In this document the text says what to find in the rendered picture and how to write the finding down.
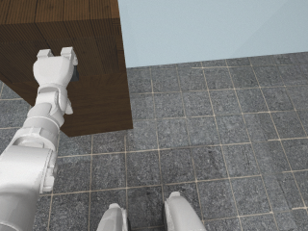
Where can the left robot thigh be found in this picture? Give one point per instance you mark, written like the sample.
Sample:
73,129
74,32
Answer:
114,219

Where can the left robot upper arm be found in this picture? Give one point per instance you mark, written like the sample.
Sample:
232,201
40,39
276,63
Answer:
25,173

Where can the handle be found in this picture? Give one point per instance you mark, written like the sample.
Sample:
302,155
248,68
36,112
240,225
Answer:
75,75

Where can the robot left hand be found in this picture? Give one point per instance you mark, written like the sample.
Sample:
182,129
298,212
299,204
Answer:
50,69

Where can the robot right shin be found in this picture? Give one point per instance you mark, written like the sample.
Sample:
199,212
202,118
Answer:
170,227

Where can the drawer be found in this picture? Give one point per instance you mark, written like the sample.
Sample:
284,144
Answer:
96,55

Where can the robot left forearm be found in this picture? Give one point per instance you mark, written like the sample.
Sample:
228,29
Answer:
44,120

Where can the cabinet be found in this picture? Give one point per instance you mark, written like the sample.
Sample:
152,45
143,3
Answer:
100,103

